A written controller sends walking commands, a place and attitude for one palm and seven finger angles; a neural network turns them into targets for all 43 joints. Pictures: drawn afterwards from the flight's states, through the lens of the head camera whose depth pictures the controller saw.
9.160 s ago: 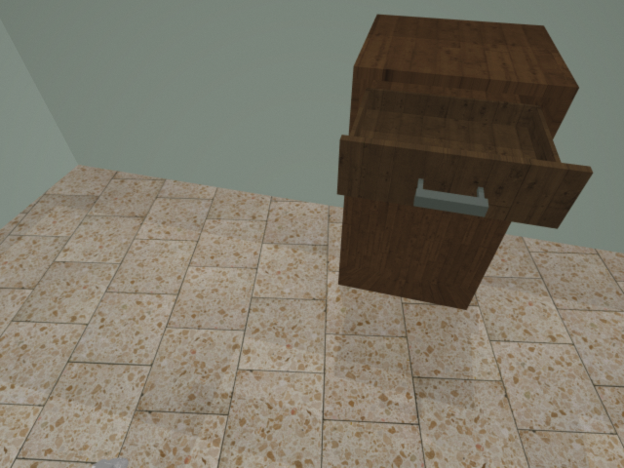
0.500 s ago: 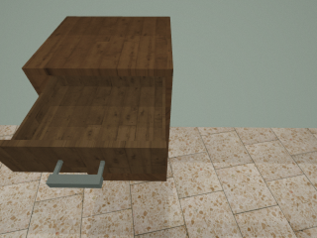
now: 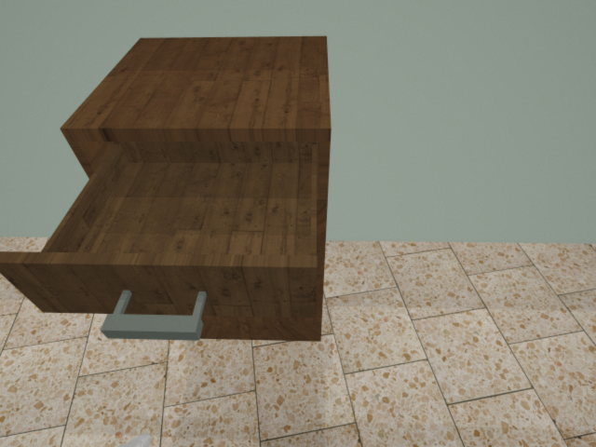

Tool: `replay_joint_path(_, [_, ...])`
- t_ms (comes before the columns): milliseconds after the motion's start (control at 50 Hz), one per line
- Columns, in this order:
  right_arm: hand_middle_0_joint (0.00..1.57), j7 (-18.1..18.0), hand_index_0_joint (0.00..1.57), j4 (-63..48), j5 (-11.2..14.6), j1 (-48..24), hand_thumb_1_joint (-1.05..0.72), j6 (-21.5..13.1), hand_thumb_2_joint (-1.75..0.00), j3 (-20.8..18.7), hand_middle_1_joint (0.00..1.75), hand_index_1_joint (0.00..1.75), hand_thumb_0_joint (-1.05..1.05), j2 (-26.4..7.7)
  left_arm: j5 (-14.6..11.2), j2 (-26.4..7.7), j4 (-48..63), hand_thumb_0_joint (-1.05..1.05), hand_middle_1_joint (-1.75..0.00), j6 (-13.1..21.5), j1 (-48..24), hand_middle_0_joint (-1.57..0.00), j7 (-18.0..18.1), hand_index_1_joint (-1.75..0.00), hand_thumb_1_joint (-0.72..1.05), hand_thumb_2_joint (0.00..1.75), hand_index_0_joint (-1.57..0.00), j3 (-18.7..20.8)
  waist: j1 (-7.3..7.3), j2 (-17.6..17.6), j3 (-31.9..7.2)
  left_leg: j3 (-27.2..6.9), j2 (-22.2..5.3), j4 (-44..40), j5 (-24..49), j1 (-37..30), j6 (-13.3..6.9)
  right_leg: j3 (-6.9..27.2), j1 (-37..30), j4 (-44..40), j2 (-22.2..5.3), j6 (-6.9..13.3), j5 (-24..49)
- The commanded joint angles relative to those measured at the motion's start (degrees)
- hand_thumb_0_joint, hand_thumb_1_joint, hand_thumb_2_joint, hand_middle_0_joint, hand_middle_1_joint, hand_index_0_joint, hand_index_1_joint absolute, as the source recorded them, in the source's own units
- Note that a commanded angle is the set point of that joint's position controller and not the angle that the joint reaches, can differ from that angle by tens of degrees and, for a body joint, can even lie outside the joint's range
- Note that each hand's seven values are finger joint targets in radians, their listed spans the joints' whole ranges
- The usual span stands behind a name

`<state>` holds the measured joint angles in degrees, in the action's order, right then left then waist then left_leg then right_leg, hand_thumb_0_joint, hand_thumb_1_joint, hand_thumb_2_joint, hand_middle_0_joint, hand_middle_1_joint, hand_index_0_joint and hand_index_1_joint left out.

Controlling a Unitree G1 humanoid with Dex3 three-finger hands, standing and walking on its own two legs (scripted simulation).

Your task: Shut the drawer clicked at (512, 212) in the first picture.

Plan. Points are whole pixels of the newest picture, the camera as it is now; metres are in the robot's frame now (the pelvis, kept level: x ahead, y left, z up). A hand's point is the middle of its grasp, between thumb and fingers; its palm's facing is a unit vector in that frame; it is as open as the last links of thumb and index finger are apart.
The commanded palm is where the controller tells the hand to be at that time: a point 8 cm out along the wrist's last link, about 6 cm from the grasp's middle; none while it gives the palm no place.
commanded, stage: raise the hand and make a fist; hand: left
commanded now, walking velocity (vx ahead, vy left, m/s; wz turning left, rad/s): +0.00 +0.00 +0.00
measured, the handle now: (158, 312) +0.29 +0.23 +0.01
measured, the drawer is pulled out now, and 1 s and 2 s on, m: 0.29 0.28 0.28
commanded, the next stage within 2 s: bring the fist close to the handle in 1.78 s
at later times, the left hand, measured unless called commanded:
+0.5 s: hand out of the picture +0.12 +0.16 +0.01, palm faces -0.01 -1.00 -0.05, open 4.9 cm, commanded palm +0.09 +0.22 +0.01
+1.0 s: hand (142, 439) +0.12 +0.17 +0.06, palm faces +0.06 -1.00 -0.06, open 3.1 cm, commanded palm +0.08 +0.23 +0.07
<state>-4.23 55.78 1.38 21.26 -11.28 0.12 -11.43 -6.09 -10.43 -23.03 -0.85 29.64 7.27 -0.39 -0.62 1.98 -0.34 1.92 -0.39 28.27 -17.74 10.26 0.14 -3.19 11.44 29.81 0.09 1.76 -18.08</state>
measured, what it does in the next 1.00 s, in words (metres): stands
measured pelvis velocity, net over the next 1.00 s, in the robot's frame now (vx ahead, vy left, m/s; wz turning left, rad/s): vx -0.03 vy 0.02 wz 0.03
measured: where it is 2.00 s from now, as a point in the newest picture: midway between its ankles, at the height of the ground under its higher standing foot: outside the picture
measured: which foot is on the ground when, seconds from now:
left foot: down 0.00-1.00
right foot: down 0.00-1.00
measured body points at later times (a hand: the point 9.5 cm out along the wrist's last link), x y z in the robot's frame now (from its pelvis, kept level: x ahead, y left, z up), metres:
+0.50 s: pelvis -0.07 -0.01 -0.07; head -0.04 -0.01 +0.38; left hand +0.11 +0.21 +0.01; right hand +0.16 -0.20 -0.11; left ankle -0.03 +0.12 -0.74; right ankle -0.02 -0.10 -0.74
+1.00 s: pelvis -0.03 +0.02 -0.04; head -0.02 +0.01 +0.41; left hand +0.12 +0.23 +0.07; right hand +0.17 -0.21 -0.09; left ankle -0.03 +0.12 -0.74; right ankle -0.02 -0.10 -0.74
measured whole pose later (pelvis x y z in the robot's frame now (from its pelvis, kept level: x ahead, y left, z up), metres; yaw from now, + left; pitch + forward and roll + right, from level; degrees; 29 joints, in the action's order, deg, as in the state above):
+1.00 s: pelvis -0.03 +0.02 -0.04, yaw +2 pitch +6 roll -2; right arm -2.4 30.2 1.6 13.8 -16.5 -0.8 -14.2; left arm -11.1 -10.5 23.5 16.8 40.7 -7.1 1.4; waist -1.2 2.7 -5.9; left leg 0.0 0.0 52.8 -26.5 32.2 -1.5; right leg -4.8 30.8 50.4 -1.0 0.5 -25.4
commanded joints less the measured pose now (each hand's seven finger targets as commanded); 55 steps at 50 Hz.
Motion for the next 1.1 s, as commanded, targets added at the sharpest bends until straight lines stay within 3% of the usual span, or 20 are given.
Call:
replay_joint_path(0, [0.2,-0.7,0.2,-16.4,0.0,-9.3,-0.9,-9.6,-0.9,-2.7,0.3,0.3,0.0,-10.0,-1.9,3.1,30.5,0.0,-0.45,9.6,-9.8,-0.34,-1.8,-0.45,0.9,0.9,-0.34,-4.7,4.25,-6.8,-1.9,-3.4,-0.5,2.6,15.1,3.6,-2.5,-1.5,10.5,-1.0,-1.2,-1.1,10.4])
replay_joint_path(20, [0.2,-0.4,0.2,-18.5,-0.5,-9.6,-0.9,-9.9,-0.9,-3.0,0.3,0.3,0.0,-9.9,-1.4,3.1,27.3,0.0,-0.47,11.7,-7.0,-0.36,-2.3,-0.47,0.9,0.9,-0.36,-3.1,4.15,-11.8,-0.5,-3.5,0.1,4.5,12.6,6.6,-2.6,-1.9,12.9,-0.1,-1.2,-1.1,7.6])
replay_joint_path(60, [0.2,0.9,0.2,-21.9,-1.0,-11.2,-0.9,-9.8,-0.9,-3.9,0.3,0.3,0.0,-9.2,-2.8,6.1,18.5,0.0,-0.52,17.3,5.8,-0.4,-6.9,-0.52,0.9,0.9,-0.4,-1.9,0.34,-20.6,1.1,-2.9,0.6,7.6,5.5,15.8,-1.3,-1.8,17.4,3.1,-0.7,-1.6,0.6])
replay_joint_path(100, [0.2,2.6,0.2,-24.9,-1.1,-13.5,-0.9,-9.2,-0.9,-4.5,0.3,0.3,0.0,-9.1,-5.5,5.0,17.9,0.0,-0.56,24.8,13.7,-0.44,-13.3,-0.56,0.9,0.9,-0.44,1.4,-2.55,-21.4,-1.4,-1.7,1.2,11.2,2.6,22.6,-0.2,-0.2,17.0,7.2,-0.9,-1.5,0.8])
replay_joint_path(120, [0.2,3.5,0.2,-26.1,-0.9,-13.7,-0.9,-8.9,-0.9,-4.6,0.3,0.3,0.0,-9.1,-5.3,2.2,17.2,0.0,-0.58,27.6,15.0,-0.46,-15.1,-0.58,0.9,0.9,-0.46,4.6,-4.17,-16.3,-4.1,-1.1,1.8,12.5,3.2,24.4,0.2,1.0,15.3,9.6,-1.3,-0.7,3.4])
replay_joint_path(160, [0.2,4.1,0.2,-30.4,-1.5,-14.7,-0.9,-9.0,-0.9,-4.9,0.3,0.3,0.0,-8.7,-5.2,-3.6,34.3,0.0,-0.62,34.6,4.9,-0.5,-17.2,-0.62,0.9,0.9,-0.5,7.6,-4.35,-1.3,-15.2,0.7,2.0,15.9,5.6,22.6,-0.2,2.8,14.0,14.6,-1.7,0.2,5.4])
replay_joint_path(200, [0.2,4.2,0.2,-31.0,-2.0,-14.0,-0.9,-8.9,-0.9,-4.6,0.3,0.3,0.0,-7.3,-4.2,-7.3,41.4,0.0,-0.67,39.9,0.3,-0.54,-16.6,-0.67,0.9,0.9,-0.54,9.8,-3.3,8.5,-17.4,0.4,1.6,19.0,6.6,21.4,-0.8,3.1,18.2,17.5,-1.1,1.1,4.7])
replay_joint_path(220, [0.2,4.3,0.2,-30.2,-2.1,-13.3,-0.9,-8.2,-0.9,-4.6,0.3,0.3,0.0,-7.6,-3.4,-9.6,43.5,0.0,-0.69,41.5,-1.9,-0.56,-15.3,-0.69,0.9,0.9,-0.56,11.6,-2.32,9.8,-14.8,-0.5,1.1,20.1,4.2,23.1,-0.7,2.7,22.4,18.6,-0.7,1.3,1.3])
replay_joint_path(260, [0.2,4.1,0.2,-31.7,-1.6,-14.7,-0.9,-7.1,-0.9,-3.8,0.3,0.3,0.0,-7.1,-3.5,-5.0,42.4,0.0,-0.73,42.7,-4.1,-0.6,-14.0,-0.73,0.9,0.9,-0.6,8.3,0.71,6.2,-9.4,-2.1,0.6,22.0,-2.8,26.6,-1.4,2.7,28.6,18.3,-0.6,1.3,-6.6])
replay_joint_path(320, [0.2,3.3,0.2,-33.7,-0.4,-14.6,-0.9,-6.8,-0.9,-2.9,0.3,0.3,0.0,-8.3,-4.9,-2.1,41.3,0.0,-0.8,39.4,-6.9,-0.66,-15.6,-0.8,0.9,0.9,-0.66,4.0,3.74,1.7,-6.1,-3.1,0.7,23.4,-11.6,30.0,-2.0,5.4,31.4,14.0,-1.3,0.3,-17.7])
replay_joint_path(380, [0.2,1.6,0.2,-35.8,0.7,-13.6,-0.9,-6.5,-0.9,-2.1,0.3,0.3,0.0,-9.5,-6.3,-3.0,41.3,0.0,-0.86,31.7,-9.1,-0.72,-20.1,-0.86,0.9,0.9,-0.72,0.1,4.19,-2.6,-8.9,-3.0,1.2,23.1,-14.3,30.7,-2.3,7.8,27.4,9.9,-1.7,-0.6,-23.4])
replay_joint_path(420, [0.2,0.3,0.2,-36.3,1.3,-13.0,-0.9,-6.2,-0.9,-1.8,0.3,0.3,0.0,-9.8,-6.6,-6.8,39.8,0.0,-0.91,26.1,-9.0,-0.76,-21.9,-0.91,0.9,0.9,-0.76,2.9,3.37,-4.2,-10.6,-2.9,1.2,22.6,-13.0,29.8,-2.5,8.8,24.3,7.9,-1.9,-1.0,-24.1])
replay_joint_path(460, [0.2,-0.5,0.2,-36.7,1.6,-12.6,-0.9,-5.9,-0.9,-1.5,0.3,0.3,0.0,-9.0,-7.2,-9.1,41.0,0.0,-0.95,22.0,-7.7,-0.8,-21.8,-0.95,0.9,0.9,-0.8,6.8,1.23,-4.4,-13.0,-3.1,1.1,21.1,-11.1,28.6,-2.3,8.7,20.7,7.4,-2.3,-1.1,-23.3])
replay_joint_path(520, [0.2,-0.7,0.2,-36.5,1.3,-14.3,-0.9,-5.8,-0.9,-1.0,0.3,0.3,0.0,-7.6,-8.4,-7.7,42.1,0.0,-1.01,18.3,-3.5,-0.86,-18.6,-1.01,0.9,0.9,-0.86,10.1,-1.11,-4.5,-12.9,-3.8,0.8,18.3,-6.9,26.4,-1.9,5.5,17.8,8.6,-1.5,-0.9,-17.0])
replay_joint_path(560, [0.2,-0.4,0.2,-36.0,1.1,-14.3,-0.9,-5.8,-0.9,-0.9,0.3,0.3,0.0,-6.7,-9.1,-5.5,44.0,0.0,-1.06,17.9,-1.2,-0.9,-16.0,-1.06,0.9,0.9,-0.9,10.7,-1.63,-4.3,-11.1,-3.7,0.6,17.1,-3.9,25.3,-1.6,3.7,17.1,9.4,-1.4,-0.8,-11.9])
replay_joint_path(620, [0.2,0.4,0.2,-35.3,0.6,-14.7,-0.9,-6.2,-0.9,-1.3,0.3,0.3,0.0,-6.9,-7.1,-5.7,45.2,0.0,-1.12,18.8,2.5,-0.96,-13.2,-1.12,0.9,0.9,-0.96,10.6,-1.87,-4.1,-9.2,-3.6,0.2,15.8,-0.9,24.3,-1.6,1.0,17.4,11.6,-0.8,-0.7,-6.2])
replay_joint_path(680, [0.2,1.3,0.2,-35.5,0.2,-13.0,-0.9,-7.2,-0.9,-1.7,0.3,0.3,0.0,-7.4,-5.9,-4.6,49.5,0.0,-1.19,20.5,5.5,-1.02,-13.6,-1.19,0.9,0.9,-1.02,7.6,-1.04,-1.9,-10.8,-3.1,0.3,15.9,1.4,22.4,-1.8,0.4,17.0,12.8,-0.9,-0.7,-1.8])
replay_joint_path(840, [0.2,1.6,0.2,-34.9,0.6,-11.5,-0.9,-9.3,-0.9,-2.3,0.3,0.3,0.0,-8.0,-6.3,-3.8,58.8,0.0,-1.36,23.0,9.0,-1.18,-15.4,-1.36,0.9,0.9,-1.18,4.9,0.08,0.5,-11.6,-4.0,0.0,15.8,4.9,17.9,-1.9,-1.1,17.5,13.5,-0.4,-0.6,2.4])
replay_joint_path(940, [0.2,1.8,0.2,-35.1,0.6,-11.6,-0.9,-8.4,-0.9,-2.3,0.3,0.3,0.0,-7.7,-5.3,-3.9,59.8,0.0,-1.47,21.0,11.3,-1.28,-13.5,-1.47,0.9,0.9,-1.28,5.4,-0.3,-0.3,-9.9,-4.6,-0.3,14.5,6.2,16.9,-1.6,-2.2,17.0,13.6,-0.2,-0.6,3.8])
replay_joint_path(1080, [0.2,1.6,0.2,-36.8,1.2,-13.0,-0.9,-6.6,-0.9,-1.3,0.3,0.3,0.0,-7.2,-5.5,-4.6,63.3,0.0,-1.6,15.4,12.2,-1.4,-15.4,-1.6,0.9,0.9,-1.4,5.5,-0.86,-0.8,-9.5,-4.3,-0.6,12.6,8.2,14.7,-1.6,-2.1,13.6,11.7,-0.2,-0.8,7.0])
